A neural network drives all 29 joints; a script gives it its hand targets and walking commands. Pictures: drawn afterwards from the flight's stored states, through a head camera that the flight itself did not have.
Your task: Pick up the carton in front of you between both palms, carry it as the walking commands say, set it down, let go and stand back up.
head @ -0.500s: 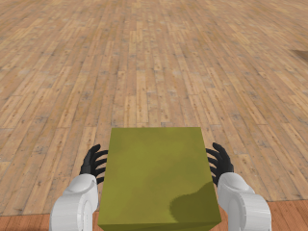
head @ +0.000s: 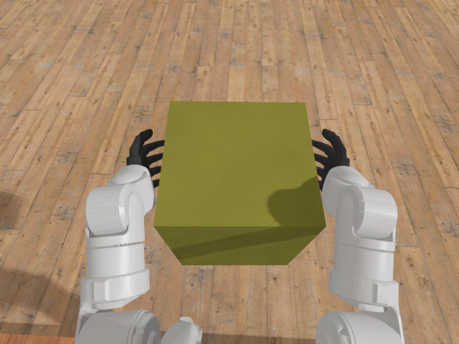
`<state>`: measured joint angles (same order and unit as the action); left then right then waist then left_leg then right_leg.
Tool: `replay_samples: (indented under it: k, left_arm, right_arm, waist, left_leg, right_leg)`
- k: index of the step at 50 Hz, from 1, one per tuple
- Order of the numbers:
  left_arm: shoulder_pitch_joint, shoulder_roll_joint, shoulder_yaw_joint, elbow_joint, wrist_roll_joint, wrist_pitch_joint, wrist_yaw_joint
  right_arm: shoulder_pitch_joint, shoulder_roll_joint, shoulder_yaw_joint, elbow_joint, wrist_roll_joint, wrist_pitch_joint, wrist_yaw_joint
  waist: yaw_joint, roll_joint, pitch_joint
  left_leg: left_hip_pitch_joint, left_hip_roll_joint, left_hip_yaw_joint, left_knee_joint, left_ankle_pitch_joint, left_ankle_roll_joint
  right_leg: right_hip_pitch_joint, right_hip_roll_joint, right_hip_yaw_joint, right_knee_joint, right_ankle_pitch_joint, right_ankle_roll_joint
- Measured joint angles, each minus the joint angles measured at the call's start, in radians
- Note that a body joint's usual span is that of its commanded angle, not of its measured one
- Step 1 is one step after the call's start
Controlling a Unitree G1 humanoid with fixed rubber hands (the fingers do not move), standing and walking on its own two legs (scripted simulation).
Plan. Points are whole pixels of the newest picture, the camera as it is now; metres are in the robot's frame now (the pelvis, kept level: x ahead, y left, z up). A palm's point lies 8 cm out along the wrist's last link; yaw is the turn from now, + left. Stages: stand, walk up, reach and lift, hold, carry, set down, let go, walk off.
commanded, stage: carry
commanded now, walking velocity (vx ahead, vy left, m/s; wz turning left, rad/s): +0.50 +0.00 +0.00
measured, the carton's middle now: (236, 193) +0.38 +0.02 +0.02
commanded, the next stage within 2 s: none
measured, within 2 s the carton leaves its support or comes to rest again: neither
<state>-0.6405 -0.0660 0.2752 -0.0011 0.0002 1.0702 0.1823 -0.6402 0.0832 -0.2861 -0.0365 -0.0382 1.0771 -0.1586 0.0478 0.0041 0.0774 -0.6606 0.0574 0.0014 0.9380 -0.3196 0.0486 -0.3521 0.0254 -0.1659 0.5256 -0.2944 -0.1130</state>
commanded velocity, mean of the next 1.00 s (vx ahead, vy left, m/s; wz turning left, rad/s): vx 0.50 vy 0.00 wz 0.37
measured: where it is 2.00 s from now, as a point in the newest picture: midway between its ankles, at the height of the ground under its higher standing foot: (176, 134)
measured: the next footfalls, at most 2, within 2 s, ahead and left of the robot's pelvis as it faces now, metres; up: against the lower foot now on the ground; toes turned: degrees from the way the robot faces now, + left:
left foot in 0.32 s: +0.49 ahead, +0.08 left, -0.11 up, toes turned +1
right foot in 0.98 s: +0.88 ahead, +0.16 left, -0.11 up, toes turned +23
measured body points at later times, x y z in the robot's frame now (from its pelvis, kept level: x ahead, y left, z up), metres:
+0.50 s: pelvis +0.38 +0.09 -0.13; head +0.43 +0.11 +0.31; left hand +0.73 +0.22 -0.07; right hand +0.70 -0.08 -0.06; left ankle +0.44 +0.08 -0.84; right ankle +0.30 -0.06 -0.74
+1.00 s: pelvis +0.72 +0.18 -0.12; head +0.72 +0.20 +0.33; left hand +0.97 +0.44 -0.04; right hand +1.08 +0.16 -0.03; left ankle +0.50 +0.09 -0.75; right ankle +0.84 +0.15 -0.85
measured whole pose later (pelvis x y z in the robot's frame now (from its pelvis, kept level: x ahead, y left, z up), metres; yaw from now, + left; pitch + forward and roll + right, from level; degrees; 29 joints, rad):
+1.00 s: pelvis +0.72 +0.18 -0.12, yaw +27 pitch +5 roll -1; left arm -0.39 -0.14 0.12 -0.05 0.08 1.00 0.16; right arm -0.27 0.08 -0.22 -0.13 -0.01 0.96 -0.12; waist -0.04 -0.03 -0.10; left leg -0.19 -0.26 -0.09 1.04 -0.31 0.00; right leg -0.48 0.02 -0.18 0.48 -0.04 -0.08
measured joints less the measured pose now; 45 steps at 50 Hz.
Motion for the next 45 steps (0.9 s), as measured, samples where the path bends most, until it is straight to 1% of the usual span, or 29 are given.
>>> replay_samples:
  k: [3, 5, 6, 7, 9, 10, 12, 13, 14, 15, 16, 17, 18, 19, 20, 21, 23, 25, 28, 30, 32, 35, 39, 42, 44, 45]
  left_arm:
    - [0.021, -0.020, 0.003, -0.016, 0.010, 0.000, -0.005]
    - [0.041, -0.038, -0.002, -0.036, 0.020, 0.002, -0.008]
    - [0.052, -0.047, -0.009, -0.048, 0.025, 0.002, -0.010]
    - [0.065, -0.054, -0.019, -0.063, 0.031, 0.004, -0.011]
    - [0.093, -0.064, -0.042, -0.096, 0.038, 0.012, -0.012]
    - [0.104, -0.064, -0.052, -0.109, 0.038, 0.017, -0.013]
    - [0.123, -0.056, -0.069, -0.118, 0.034, 0.026, -0.014]
    - [0.132, -0.047, -0.078, -0.115, 0.031, 0.030, -0.014]
    - [0.141, -0.034, -0.086, -0.108, 0.027, 0.037, -0.014]
    - [0.150, -0.019, -0.091, -0.101, 0.023, 0.046, -0.015]
    - [0.157, -0.002, -0.094, -0.096, 0.016, 0.059, -0.015]
    - [0.156, 0.016, -0.097, -0.086, 0.006, 0.067, -0.015]
    - [0.143, 0.030, -0.098, -0.069, -0.003, 0.069, -0.015]
    - [0.127, 0.030, -0.097, -0.051, -0.005, 0.069, -0.015]
    - [0.118, 0.022, -0.091, -0.037, 0.000, 0.070, -0.014]
    - [0.117, 0.010, -0.082, -0.030, 0.008, 0.072, -0.013]
    - [0.139, -0.022, -0.064, -0.036, 0.031, 0.074, -0.013]
    - [0.177, -0.057, -0.049, -0.067, 0.054, 0.063, -0.013]
    - [0.223, -0.095, -0.026, -0.131, 0.069, 0.022, -0.014]
    - [0.246, -0.107, -0.021, -0.147, 0.078, -0.015, -0.023]
    - [0.269, -0.109, -0.027, -0.140, 0.091, -0.048, -0.033]
    - [0.300, -0.102, -0.039, -0.112, 0.106, -0.078, -0.044]
    - [0.309, -0.081, -0.053, -0.085, 0.101, -0.101, -0.048]
    - [0.304, -0.059, -0.078, -0.065, 0.094, -0.116, -0.048]
    - [0.304, -0.045, -0.097, -0.053, 0.091, -0.115, -0.047]
    - [0.307, -0.039, -0.106, -0.050, 0.090, -0.110, -0.046]
  right_arm:
    - [0.041, 0.012, -0.001, -0.032, -0.005, -0.002, 0.005]
    - [0.075, 0.020, -0.005, -0.069, -0.007, 0.004, 0.010]
    - [0.094, 0.024, -0.008, -0.089, -0.007, 0.005, 0.013]
    - [0.116, 0.027, -0.009, -0.111, -0.006, 0.007, 0.017]
    - [0.161, 0.033, -0.008, -0.158, -0.004, 0.010, 0.025]
    - [0.179, 0.038, -0.006, -0.178, -0.006, 0.013, 0.028]
    - [0.202, 0.043, 0.002, -0.196, -0.019, 0.021, 0.034]
    - [0.208, 0.045, 0.009, -0.192, -0.028, 0.025, 0.040]
    - [0.210, 0.047, 0.017, -0.179, -0.037, 0.029, 0.045]
    - [0.208, 0.049, 0.027, -0.158, -0.046, 0.033, 0.046]
    - [0.201, 0.051, 0.038, -0.138, -0.056, 0.042, 0.046]
    - [0.194, 0.052, 0.048, -0.120, -0.062, 0.045, 0.043]
    - [0.191, 0.048, 0.055, -0.108, -0.061, 0.042, 0.036]
    - [0.187, 0.035, 0.062, -0.100, -0.053, 0.044, 0.029]
    - [0.184, 0.018, 0.067, -0.092, -0.039, 0.051, 0.022]
    - [0.185, 0.005, 0.072, -0.081, -0.021, 0.054, 0.014]
    - [0.202, -0.008, 0.072, -0.066, 0.018, 0.052, 0.013]
    - [0.214, -0.005, 0.062, -0.062, 0.040, 0.040, 0.010]
    - [0.217, 0.017, 0.042, -0.068, 0.064, -0.006, 0.010]
    - [0.222, 0.025, 0.039, -0.057, 0.072, -0.047, 0.015]
    - [0.235, 0.027, 0.044, -0.034, 0.066, -0.084, 0.028]
    - [0.263, 0.034, 0.056, 0.003, 0.042, -0.123, 0.045]
    - [0.277, 0.039, 0.069, 0.026, 0.014, -0.155, 0.059]
    - [0.279, 0.034, 0.077, 0.029, -0.001, -0.169, 0.064]
    - [0.289, 0.031, 0.081, 0.029, -0.006, -0.170, 0.066]
    - [0.298, 0.031, 0.082, 0.027, -0.006, -0.167, 0.066]
  waist:
    - [0.002, -0.006, -0.028]
    - [0.008, -0.004, -0.052]
    - [0.013, 0.001, -0.065]
    - [0.019, 0.007, -0.080]
    - [0.042, 0.015, -0.108]
    - [0.058, 0.015, -0.120]
    - [0.089, 0.019, -0.140]
    - [0.096, 0.024, -0.146]
    - [0.089, 0.029, -0.150]
    - [0.070, 0.038, -0.150]
    - [0.043, 0.050, -0.152]
    - [0.011, 0.043, -0.160]
    - [-0.027, 0.011, -0.162]
    - [-0.057, -0.006, -0.150]
    - [-0.079, -0.009, -0.129]
    - [-0.094, -0.014, -0.102]
    - [-0.117, -0.023, -0.053]
    - [-0.134, -0.013, -0.016]
    - [-0.147, 0.002, 0.027]
    - [-0.149, 0.013, 0.028]
    - [-0.141, 0.020, 0.005]
    - [-0.120, 0.021, -0.052]
    - [-0.093, 0.004, -0.125]
    - [-0.084, -0.005, -0.174]
    - [-0.082, -0.010, -0.201]
    - [-0.079, -0.013, -0.209]
  left_leg:
    - [0.008, -0.009, 0.022, -0.133, 0.104, -0.005]
    - [0.011, -0.015, 0.042, -0.155, 0.225, -0.001]
    - [0.011, -0.016, 0.046, -0.151, 0.264, 0.001]
    - [0.006, -0.016, 0.047, -0.145, 0.274, 0.001]
    - [-0.010, -0.017, 0.044, -0.152, 0.266, 0.002]
    - [-0.016, -0.018, 0.045, -0.178, 0.286, 0.003]
    - [0.001, -0.015, 0.051, -0.326, 0.428, 0.007]
    - [0.025, -0.016, 0.057, -0.413, 0.517, 0.009]
    - [0.056, -0.021, 0.069, -0.477, 0.585, 0.012]
    - [0.099, -0.024, 0.086, -0.514, 0.619, 0.018]
    - [0.150, -0.025, 0.101, -0.525, 0.599, 0.032]
    - [0.181, -0.042, 0.105, -0.473, 0.397, 0.055]
    - [0.158, -0.083, 0.107, -0.387, 0.213, 0.081]
    - [0.127, -0.114, 0.107, -0.318, 0.161, 0.105]
    - [0.112, -0.132, 0.108, -0.275, 0.171, 0.123]
    - [0.114, -0.152, 0.111, -0.252, 0.152, 0.136]
    - [0.149, -0.188, 0.112, -0.271, 0.117, 0.149]
    - [0.185, -0.209, 0.098, -0.309, 0.108, 0.159]
    - [0.249, -0.233, 0.064, -0.373, 0.101, 0.171]
    - [0.289, -0.244, 0.027, -0.409, 0.092, 0.175]
    - [0.332, -0.252, -0.014, -0.440, 0.077, 0.176]
    - [0.410, -0.260, -0.082, -0.490, 0.049, 0.177]
    - [0.526, -0.265, -0.175, -0.561, 0.017, 0.177]
    - [0.607, -0.269, -0.237, -0.607, 0.003, 0.170]
    - [0.660, -0.277, -0.263, -0.626, 0.007, 0.160]
    - [0.684, -0.285, -0.258, -0.625, 0.021, 0.153]
  right_leg:
    - [0.058, 0.002, 0.018, -0.009, -0.057, 0.015]
    - [0.091, 0.005, 0.026, 0.023, -0.120, 0.027]
    - [0.110, 0.010, 0.028, 0.043, -0.158, 0.032]
    - [0.133, 0.017, 0.030, 0.059, -0.196, 0.037]
    - [0.184, 0.032, 0.037, 0.085, -0.268, 0.051]
    - [0.210, 0.038, 0.047, 0.102, -0.306, 0.057]
    - [0.272, 0.047, 0.069, 0.137, -0.388, 0.070]
    - [0.310, 0.048, 0.073, 0.158, -0.432, 0.080]
    - [0.343, 0.043, 0.068, 0.206, -0.474, 0.087]
    - [0.363, 0.034, 0.053, 0.302, -0.503, 0.093]
    - [0.363, 0.024, 0.046, 0.450, -0.444, 0.094]
    - [0.331, 0.009, 0.061, 0.629, -0.428, 0.092]
    - [0.265, -0.006, 0.097, 0.807, -0.425, 0.095]
    - [0.186, 0.000, 0.137, 0.942, -0.395, 0.101]
    - [0.107, 0.008, 0.165, 1.019, -0.343, 0.102]
    - [0.034, 0.005, 0.186, 1.038, -0.292, 0.103]
    - [-0.093, -0.014, 0.210, 0.955, -0.220, 0.107]
    - [-0.203, -0.027, 0.210, 0.842, -0.173, 0.114]
    - [-0.322, -0.046, 0.204, 0.714, -0.094, 0.124]
    - [-0.379, -0.055, 0.199, 0.665, -0.053, 0.127]
    - [-0.417, -0.064, 0.196, 0.630, -0.005, 0.129]
    - [-0.438, -0.068, 0.187, 0.587, 0.041, 0.134]
    - [-0.450, -0.058, 0.154, 0.575, 0.029, 0.136]
    - [-0.473, -0.044, 0.114, 0.575, 0.000, 0.133]
    - [-0.478, -0.030, 0.090, 0.536, 0.001, 0.127]
    - [-0.463, -0.020, 0.077, 0.470, 0.021, 0.121]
